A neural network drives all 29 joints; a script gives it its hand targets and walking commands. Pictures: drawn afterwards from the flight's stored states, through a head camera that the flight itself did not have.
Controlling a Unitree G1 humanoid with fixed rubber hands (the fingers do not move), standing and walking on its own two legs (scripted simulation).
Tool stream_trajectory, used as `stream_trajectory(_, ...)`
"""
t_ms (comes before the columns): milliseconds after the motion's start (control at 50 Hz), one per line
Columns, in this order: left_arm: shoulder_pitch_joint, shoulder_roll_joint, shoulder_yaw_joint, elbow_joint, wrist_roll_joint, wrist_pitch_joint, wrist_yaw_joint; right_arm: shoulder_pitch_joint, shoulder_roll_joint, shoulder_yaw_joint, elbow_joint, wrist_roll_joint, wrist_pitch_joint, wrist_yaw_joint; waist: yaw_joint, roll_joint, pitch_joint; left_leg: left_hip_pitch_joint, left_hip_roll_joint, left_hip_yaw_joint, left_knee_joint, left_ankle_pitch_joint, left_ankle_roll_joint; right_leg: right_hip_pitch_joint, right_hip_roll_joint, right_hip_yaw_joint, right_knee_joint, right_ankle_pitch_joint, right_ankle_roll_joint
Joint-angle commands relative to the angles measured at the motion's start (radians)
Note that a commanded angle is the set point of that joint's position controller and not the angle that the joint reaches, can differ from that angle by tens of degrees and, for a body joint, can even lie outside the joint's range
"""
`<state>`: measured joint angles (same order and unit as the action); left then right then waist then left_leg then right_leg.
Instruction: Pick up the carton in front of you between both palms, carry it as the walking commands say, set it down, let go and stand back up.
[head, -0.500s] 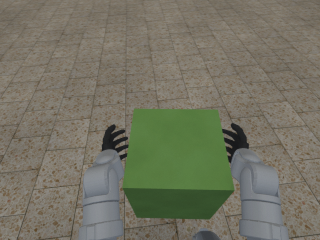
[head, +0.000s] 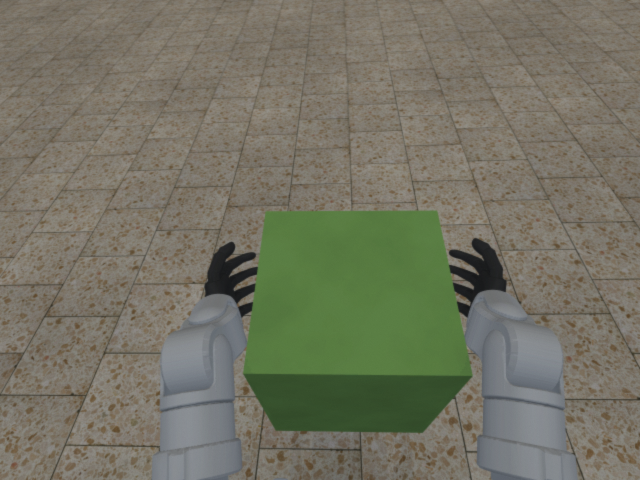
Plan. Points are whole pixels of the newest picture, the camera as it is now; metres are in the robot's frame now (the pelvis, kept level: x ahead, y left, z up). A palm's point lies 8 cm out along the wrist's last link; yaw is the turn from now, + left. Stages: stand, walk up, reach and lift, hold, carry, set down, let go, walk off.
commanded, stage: carry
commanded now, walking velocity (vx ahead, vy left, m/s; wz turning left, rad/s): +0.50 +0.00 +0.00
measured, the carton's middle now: (349, 329) +0.33 +0.01 +0.01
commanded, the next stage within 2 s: none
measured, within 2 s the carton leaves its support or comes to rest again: neither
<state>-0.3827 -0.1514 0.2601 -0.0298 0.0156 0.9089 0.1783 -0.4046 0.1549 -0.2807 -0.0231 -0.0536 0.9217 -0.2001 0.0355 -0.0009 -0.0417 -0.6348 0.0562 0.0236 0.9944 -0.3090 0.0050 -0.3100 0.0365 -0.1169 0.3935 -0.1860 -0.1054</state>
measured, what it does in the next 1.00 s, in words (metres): walks ahead: left foot, then right foot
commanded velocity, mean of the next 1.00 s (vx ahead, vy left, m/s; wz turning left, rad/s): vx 0.23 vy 0.00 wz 0.00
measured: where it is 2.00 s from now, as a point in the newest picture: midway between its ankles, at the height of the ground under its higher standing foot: (346, 401)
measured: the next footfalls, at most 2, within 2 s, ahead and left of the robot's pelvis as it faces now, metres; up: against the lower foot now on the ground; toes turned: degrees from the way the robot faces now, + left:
left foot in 0.26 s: +0.32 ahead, +0.14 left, +0.00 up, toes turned +7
right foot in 0.68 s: +0.59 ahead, -0.10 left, +0.00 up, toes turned +9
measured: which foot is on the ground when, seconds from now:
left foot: up 0.00-0.24, down 0.26-0.72, up 0.74-0.88, down 0.90-1.00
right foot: down 0.00-0.28, up 0.30-0.66, down 0.68-1.00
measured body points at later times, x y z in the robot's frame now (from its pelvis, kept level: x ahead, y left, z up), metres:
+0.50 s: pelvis +0.31 +0.05 +0.01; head +0.29 +0.06 +0.46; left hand +0.56 +0.18 +0.08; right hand +0.53 -0.12 +0.09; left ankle +0.28 +0.13 -0.74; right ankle +0.35 -0.10 -0.69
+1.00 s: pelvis +0.51 +0.01 +0.00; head +0.48 +0.00 +0.44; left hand +0.75 +0.16 +0.08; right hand +0.75 -0.14 +0.08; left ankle +0.47 +0.13 -0.74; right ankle +0.56 -0.08 -0.74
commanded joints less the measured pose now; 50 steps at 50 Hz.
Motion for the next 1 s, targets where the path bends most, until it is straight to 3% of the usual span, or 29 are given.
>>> stream_trajectory(0,-0.514,-0.744,-0.642,-0.124,-0.164,-0.006,-0.005,-0.461,0.729,0.616,-0.081,0.126,-0.014,0.006,-0.013,-0.102,-0.372,-0.045,0.021,0.031,-0.156,0.086,-0.024,0.379,-0.274,0.249,-0.143,0.305,-0.096)
stream_trajectory(60,-0.384,-0.727,-0.652,-0.18,-0.15,0.019,-0.008,-0.37,0.728,0.659,-0.154,0.147,0.01,0.016,-0.008,-0.129,-0.338,-0.028,0.006,0.075,-0.302,0.177,-0.034,0.446,-0.247,0.18,-0.136,0.446,-0.053)
stream_trajectory(160,-0.143,-0.72,-0.664,-0.284,-0.138,0.089,-0.018,-0.194,0.717,0.729,-0.314,0.197,0.084,0.038,-0.004,-0.148,-0.268,0.059,-0.043,0.148,-0.522,0.255,-0.022,0.51,-0.23,0.099,-0.088,0.65,-0.011)
stream_trajectory(200,-0.072,-0.709,-0.67,-0.334,-0.138,0.118,-0.019,-0.113,0.702,0.726,-0.365,0.199,0.115,0.043,-0.015,-0.147,-0.288,0.254,-0.077,0.209,-0.634,0.287,-0.004,0.465,-0.213,0.043,0.04,0.732,0.025)
stream_trajectory(220,-0.049,-0.698,-0.678,-0.363,-0.14,0.132,-0.021,-0.065,0.696,0.721,-0.378,0.195,0.128,0.045,-0.03,-0.124,-0.337,0.465,-0.072,0.212,-0.638,0.276,0.012,0.35,-0.195,0.005,0.161,0.681,0.054)
stream_trajectory(240,-0.047,-0.684,-0.69,-0.395,-0.146,0.146,-0.023,-0.009,0.686,0.713,-0.39,0.185,0.14,0.047,-0.055,-0.057,-0.404,0.7,0.047,0.067,-0.625,0.252,0.044,0.168,-0.177,-0.012,0.344,0.419,0.088)
stream_trajectory(260,-0.046,-0.684,-0.715,-0.441,-0.166,0.161,-0.029,0.006,0.672,0.702,-0.399,0.175,0.146,0.046,-0.061,0.191,-0.488,0.956,0.329,-0.368,-0.621,0.287,0.195,-0.153,-0.082,-0.013,0.633,0.094,0.128)
stream_trajectory(280,-0.054,-0.684,-0.742,-0.477,-0.186,0.171,-0.037,0.046,0.69,0.703,-0.398,0.179,0.15,0.049,-0.063,0.276,-0.439,0.988,0.382,-0.531,-0.696,0.353,0.263,-0.381,-0.005,0.048,0.778,-0.31,0.12)
stream_trajectory(300,-0.056,-0.714,-0.767,-0.497,-0.193,0.172,-0.043,0.043,0.711,0.709,-0.443,0.187,0.154,0.059,-0.062,0.206,-0.395,0.935,0.373,-0.456,-0.7,0.367,0.26,-0.438,-0.067,0.113,0.862,-0.33,0.099)
stream_trajectory(340,-0.043,-0.773,-0.776,-0.526,-0.193,0.169,-0.056,0.019,0.766,0.745,-0.508,0.211,0.154,0.083,-0.054,0.049,-0.326,0.766,0.319,-0.294,-0.741,0.334,0.182,-0.396,-0.143,0.137,0.76,-0.219,0.088)
stream_trajectory(380,0.0,-0.805,-0.782,-0.549,-0.185,0.165,-0.067,0.019,0.782,0.779,-0.558,0.235,0.152,0.105,-0.047,0.08,-0.29,0.634,0.268,-0.165,-0.816,0.219,0.131,-0.3,-0.15,0.094,0.608,-0.141,0.103)
stream_trajectory(420,0.064,-0.799,-0.787,-0.559,-0.166,0.166,-0.068,0.062,0.759,0.796,-0.587,0.245,0.156,0.119,-0.047,0.124,-0.261,0.597,0.239,-0.092,-0.858,0.171,0.131,-0.276,-0.139,0.053,0.499,-0.084,0.125)
stream_trajectory(460,0.103,-0.755,-0.781,-0.564,-0.148,0.174,-0.06,0.093,0.702,0.802,-0.596,0.244,0.165,0.121,-0.048,0.127,-0.219,0.593,0.213,-0.039,-0.874,0.182,0.13,-0.286,-0.138,0.022,0.369,-0.009,0.139)
stream_trajectory(560,0.172,-0.622,-0.761,-0.584,-0.137,0.21,-0.032,0.187,0.565,0.77,-0.601,0.22,0.196,0.093,-0.051,0.157,-0.145,0.586,0.17,0.102,-0.776,0.625,0.084,-0.199,-0.08,-0.07,0.18,0.135,0.137)
stream_trajectory(600,0.161,-0.577,-0.752,-0.577,-0.143,0.223,-0.024,0.184,0.53,0.75,-0.59,0.201,0.209,0.078,-0.049,0.171,-0.135,0.577,0.157,0.138,-0.705,0.663,0.06,-0.126,-0.069,-0.088,0.125,0.189,0.13)
stream_trajectory(640,0.159,-0.543,-0.735,-0.559,-0.144,0.232,-0.016,0.172,0.505,0.733,-0.572,0.189,0.22,0.063,-0.034,0.138,-0.143,0.516,0.116,0.192,-0.542,0.631,0.016,0.049,-0.039,-0.128,-0.001,0.288,0.124)
stream_trajectory(660,0.15,-0.53,-0.722,-0.553,-0.141,0.237,-0.013,0.168,0.491,0.727,-0.56,0.184,0.225,0.056,-0.031,0.112,-0.164,0.451,0.103,0.188,-0.467,0.583,-0.02,0.174,-0.08,-0.095,-0.039,0.383,0.122)
stream_trajectory(680,0.149,-0.509,-0.704,-0.546,-0.14,0.243,-0.01,0.154,0.476,0.723,-0.555,0.18,0.23,0.048,-0.029,0.018,-0.209,0.366,0.072,0.187,-0.344,0.319,-0.058,0.302,-0.222,0.055,-0.01,0.711,0.109)
stream_trajectory(700,0.131,-0.507,-0.694,-0.535,-0.144,0.244,-0.007,0.141,0.493,0.742,-0.564,0.197,0.237,0.044,-0.017,-0.177,-0.339,0.194,0.004,0.126,-0.156,-0.037,-0.081,0.56,-0.41,0.266,0.073,0.989,-0.043)
stream_trajectory(720,0.166,-0.534,-0.702,-0.531,-0.165,0.237,-0.01,0.156,0.501,0.754,-0.589,0.21,0.24,0.047,-0.017,-0.226,-0.406,0.187,-0.017,0.074,-0.071,-0.267,-0.075,0.524,-0.451,0.364,-0.014,0.867,-0.106)
stream_trajectory(740,0.161,-0.576,-0.708,-0.541,-0.17,0.231,-0.018,0.142,0.547,0.77,-0.589,0.221,0.238,0.054,-0.022,-0.187,-0.389,0.211,0.004,0.027,-0.063,-0.301,-0.057,0.441,-0.437,0.336,-0.067,0.692,-0.098)
stream_trajectory(760,0.143,-0.626,-0.715,-0.546,-0.171,0.223,-0.029,0.122,0.593,0.781,-0.593,0.219,0.23,0.063,-0.026,-0.137,-0.385,0.241,0.024,0.002,-0.143,-0.299,-0.035,0.371,-0.41,0.285,-0.098,0.516,-0.065)
stream_trajectory(780,0.114,-0.669,-0.725,-0.547,-0.173,0.215,-0.041,0.096,0.635,0.788,-0.587,0.213,0.223,0.073,-0.03,-0.128,-0.35,0.284,0.035,0.006,-0.267,-0.292,-0.023,0.287,-0.378,0.225,-0.125,0.385,-0.028)
stream_trajectory(840,0.098,-0.728,-0.755,-0.563,-0.188,0.197,-0.071,0.105,0.707,0.796,-0.574,0.198,0.202,0.089,-0.029,-0.152,-0.35,0.401,0.007,0.076,-0.466,-0.129,-0.02,0.207,-0.305,0.124,-0.154,0.112,0.015)
stream_trajectory(900,0.098,-0.711,-0.78,-0.586,-0.192,0.194,-0.081,0.141,0.691,0.788,-0.584,0.179,0.196,0.089,-0.035,-0.09,-0.315,0.488,0.052,0.082,-0.626,0.096,-0.025,0.113,-0.252,0.049,-0.123,-0.068,0.062)
stream_trajectory(940,0.068,-0.679,-0.786,-0.59,-0.197,0.205,-0.076,0.121,0.651,0.772,-0.588,0.169,0.205,0.082,-0.029,0.002,-0.234,0.429,0.129,0.013,-0.619,0.166,-0.022,0.1,-0.216,0.028,-0.036,0.091,0.083)
stream_trajectory(980,0.087,-0.628,-0.77,-0.583,-0.189,0.221,-0.062,0.14,0.603,0.756,-0.569,0.173,0.216,0.073,-0.034,0.035,-0.221,0.415,0.131,0.019,-0.591,0.269,-0.017,0.125,-0.219,0.032,0.033,0.293,0.084)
